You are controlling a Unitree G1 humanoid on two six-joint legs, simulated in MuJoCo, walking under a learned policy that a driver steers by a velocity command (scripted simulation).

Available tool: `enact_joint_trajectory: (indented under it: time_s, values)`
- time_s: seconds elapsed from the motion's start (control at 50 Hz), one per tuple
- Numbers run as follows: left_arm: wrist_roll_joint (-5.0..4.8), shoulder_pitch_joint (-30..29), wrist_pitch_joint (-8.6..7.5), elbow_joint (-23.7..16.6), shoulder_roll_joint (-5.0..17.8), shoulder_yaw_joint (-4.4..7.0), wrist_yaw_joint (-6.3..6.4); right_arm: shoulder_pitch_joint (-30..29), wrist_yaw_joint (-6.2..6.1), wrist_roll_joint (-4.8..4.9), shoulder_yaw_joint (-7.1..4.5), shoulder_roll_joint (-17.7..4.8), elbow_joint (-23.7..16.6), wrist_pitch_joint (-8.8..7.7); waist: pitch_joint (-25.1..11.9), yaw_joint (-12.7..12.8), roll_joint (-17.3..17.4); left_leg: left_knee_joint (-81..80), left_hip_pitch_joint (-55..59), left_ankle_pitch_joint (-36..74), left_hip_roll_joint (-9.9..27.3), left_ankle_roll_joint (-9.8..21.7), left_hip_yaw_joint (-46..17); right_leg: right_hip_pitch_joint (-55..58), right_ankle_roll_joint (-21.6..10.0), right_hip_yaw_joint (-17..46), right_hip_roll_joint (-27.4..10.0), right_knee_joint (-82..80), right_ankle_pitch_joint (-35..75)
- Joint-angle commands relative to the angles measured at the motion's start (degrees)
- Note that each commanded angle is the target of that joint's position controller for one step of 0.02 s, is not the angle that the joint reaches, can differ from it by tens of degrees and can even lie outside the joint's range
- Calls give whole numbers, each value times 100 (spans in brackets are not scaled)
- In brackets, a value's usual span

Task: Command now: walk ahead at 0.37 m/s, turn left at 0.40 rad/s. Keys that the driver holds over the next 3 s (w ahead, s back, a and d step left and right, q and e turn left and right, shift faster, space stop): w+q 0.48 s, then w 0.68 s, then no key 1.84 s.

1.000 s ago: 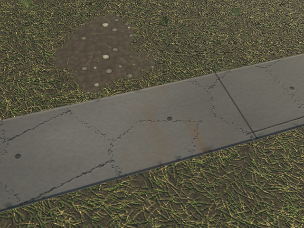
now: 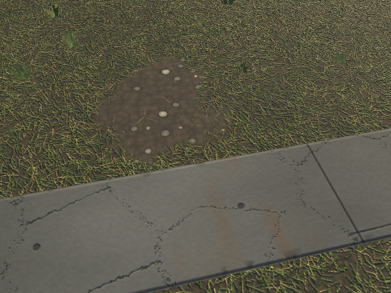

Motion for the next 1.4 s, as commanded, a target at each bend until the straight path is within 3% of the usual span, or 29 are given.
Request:
enact_joint_trajectory:
  time_s: [0.02, 0.12, 0.22, 0.24, 0.26, 0.28, 0.3, 0.34, 0.4, 0.48, 0.5, 0.56, 0.68, 0.76, 0.82, 0.84, 0.86, 0.88, 0.9, 0.92, 0.96, 0.98, 1.08, 1.26, 1.3, 1.32, 1.34, 1.38, 1.4]
  values:
    - [27, 875, 46, 41, 692, 121, -4, -1323, 80, 105, 3, -176, -926, -113, 640, 350, -542, 1323, -3858, -104, 556, 105, -472, 2413, -1131, 2024, -2290, -1321, 3007]
    - [24, -98, 73, -262, 933, 116, 13, -1586, 295, -96, 92, 24, -1239, 24, 737, 75, -775, -844, -487, 2131, 441, -146, 664, -378, -524, -305, -1132, -2232, 2735]
    - [-124, -22, 125, -262, 1374, 246, 22, -231, 255, -82, -346, -826, -1120, 190, -255, -915, -872, -1780, 1688, 1975, -285, 521, 1069, 201, -301, -733, -1354, 388, 6629]
    - [-70, -30, 114, -353, 1328, 226, 20, 569, 174, -55, -542, -1155, -895, 256, -599, -1284, -654, -1920, 3106, 1990, -243, 699, 647, -775, -129, -726, -1172, 1758, 5799]
    - [172, 66, 67, -638, 567, 40, -24, 871, 49, -39, -619, -1667, -790, 280, -915, -910, 1105, -2519, 4285, 1174, 1157, 1257, -1967, -2648, 144, -663, -300, 4193, 510]
    - [-47, 168, -182, -901, 405, -58, -80, 849, 98, -150, -532, -1733, -1004, 153, -2094, -729, 1231, -3968, 4753, -200, 2238, 2101, -5064, -3393, 116, 807, 299, 5468, -779]
    - [-282, -572, -306, -1096, 863, 79, -90, 664, 129, -179, -436, -1345, -943, 23, -1234, -850, 618, -4338, 4236, -198, 2055, 1722, -4594, -4015, -30, 1088, 33, 5550, -258]
    - [-180, -756, -363, -1122, 980, 127, -5, -171, 162, -168, -319, -994, -1102, -145, -287, -337, -171, -4262, 2513, 932, 1565, 1290, -3058, -3633, -231, 999, -493, 4751, 679]
    - [-28, -511, -135, -1156, 986, 233, 11, -552, 122, -232, -246, -807, -1266, -189, -135, 96, 74, -4501, 1369, 1625, 1098, 1163, -2129, -2863, -188, 1044, -758, 3874, 1075]
    - [126, -1475, -12, -1584, 872, 225, 42, 95, -65, -169, -266, -966, -1152, -188, 219, -142, 48, -4644, 1086, 2012, 893, 1133, -1712, -3383, 141, 844, -587, 2542, 2068]
    - [758, -1163, 105, -1504, -55, -217, -177, 681, 211, -882, 5, -269, -758, -459, 17, -32, 764, -4354, 1023, 1597, 716, 1061, -1464, -3225, 131, 847, -477, 2796, 2517]
    - [568, -1772, 314, -1624, 488, -194, -385, 743, 491, -685, -91, -580, -821, -566, 270, -251, 221, -4330, 1042, 1871, 784, 1002, -1517, -3565, 168, 688, -514, 2047, 3115]
    - [390, -3077, 292, -1992, 543, -339, -398, 2007, 418, -691, -27, -618, -237, -402, 408, -754, 287, -4121, 2869, 3357, 1215, 1186, -1774, -4145, -39, 422, -261, 358, 3089]
    - [384, -3397, 318, -2065, 539, -376, -433, 1929, 392, -740, -26, -712, -94, -322, 435, -607, 343, -4229, 3007, 4597, 1345, 1016, -1600, -3168, -392, 158, 63, -152, 2756]
    - [124, -2137, 239, -1609, 1099, -150, -338, 1686, 397, -815, -107, -931, -148, -318, -403, 119, 305, -3020, 2625, 7325, 942, 373, -961, -658, -694, -116, 437, -151, 3129]
    - [109, -751, 188, -1190, 1151, -144, -311, 1750, 415, -873, -7, -645, -181, -329, -1402, 540, -6, -1681, 1760, 6485, 639, 89, -888, 1367, -1162, 334, -86, 365, 3719]
    - [119, 648, 148, -952, 1234, -96, -311, 2929, 387, -1001, 200, -21, -179, -426, -2944, 517, -1290, 401, -586, 3185, -368, -446, -738, 4695, -2830, 2739, -1683, 306, 4037]
    - [323, 1575, 173, -481, 947, -170, -283, 2120, 463, -738, 87, -343, -237, -420, -2616, 1024, -881, 2201, -1662, -340, -683, -518, -647, 4544, -2743, 4146, -2218, -779, 2860]
    - [346, 1069, 38, -445, 1041, -60, -252, 1109, 417, -533, -31, -518, -590, -385, -886, 893, -403, 2669, -2231, 73, -162, -216, -783, 2916, -2026, 3547, -2034, -1204, 1714]
    - [305, 102, -24, -644, 899, -74, -218, 735, 268, -577, -35, -549, -628, -363, 63, 536, -229, 2352, -2099, 512, 365, -69, -721, 1284, -1808, 2814, -1842, -1573, 1510]
    - [274, -755, -34, -867, 159, -289, -176, 758, 152, -883, 99, -187, -609, -270, -92, 23, -122, 1496, -1044, 906, 796, 75, -649, 3, -1823, 1974, -1491, -2099, 2427]
    - [245, -939, -52, -942, 171, -278, -175, 766, 154, -908, 153, 28, -626, -205, -82, -157, -199, 1205, -791, 766, 859, 55, -533, -326, -1776, 1713, -1346, -2268, 2463]
    - [422, -609, -183, -897, 528, -95, -412, 221, 245, -757, 228, 39, -720, -81, 181, -97, -253, -753, -702, 2277, 850, -206, 180, -1119, -1704, 716, -889, -2486, 2740]
    - [318, -140, -30, -666, 938, 60, -572, -1062, 217, -526, 40, -525, -1132, -184, -26, -210, -363, -2585, 188, 3363, 280, 31, 302, -17, -1024, 474, -922, -1037, 4974]
    - [184, -8, -42, -751, 833, 35, -546, -242, 134, -338, -163, -1144, -930, -359, -955, -468, 50, -2499, 2412, 5719, 518, 761, 107, -531, -371, 166, -307, 183, 4911]
    - [244, 1165, -36, -676, -66, -251, -531, 527, 163, -318, -159, -1409, -868, -331, -2640, -271, 1210, -2464, 5056, 7139, 2193, 2251, -1697, -1914, 158, 69, 207, 1928, 1491]
    - [246, 884, -10, -725, 348, -145, -547, 1589, 130, -428, -138, -1109, -627, -272, -3024, -799, 1163, -3105, 5477, 6480, 2730, 2532, -2958, -2678, 265, 272, 637, 3630, -1731]
    - [265, -200, 112, -924, 680, -32, -396, 812, -25, -421, -264, -1160, -570, -396, -856, -615, 374, -3749, 3001, 4269, 2241, 1481, -1909, -3274, 40, 772, -160, 4370, -1191]
    - [382, 23, 126, -815, 500, -96, -306, 76, -60, -312, -86, -652, -768, -356, -698, -225, 218, -4024, 2172, 4058, 2028, 1316, -1588, -2808, 95, 838, -440, 3884, -965]
Next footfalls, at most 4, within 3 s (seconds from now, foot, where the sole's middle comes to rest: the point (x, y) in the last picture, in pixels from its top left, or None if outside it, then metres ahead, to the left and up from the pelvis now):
0.24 left None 0.26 0.16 -0.76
0.82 right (182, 248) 0.66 0.10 -0.76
1.28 left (103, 204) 0.84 0.42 -0.76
1.60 right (163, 194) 0.89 0.19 -0.76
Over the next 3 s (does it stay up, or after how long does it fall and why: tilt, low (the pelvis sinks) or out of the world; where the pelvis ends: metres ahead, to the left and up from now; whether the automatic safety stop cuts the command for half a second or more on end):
stays up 0.84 0.31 0.02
